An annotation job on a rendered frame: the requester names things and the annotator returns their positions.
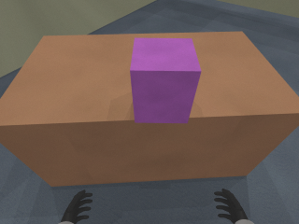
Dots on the robot left hand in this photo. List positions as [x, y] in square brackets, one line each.
[73, 209]

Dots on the carton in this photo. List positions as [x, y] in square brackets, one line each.
[164, 74]

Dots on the pedestal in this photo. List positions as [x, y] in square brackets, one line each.
[69, 113]

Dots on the robot right hand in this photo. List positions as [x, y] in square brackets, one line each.
[234, 207]

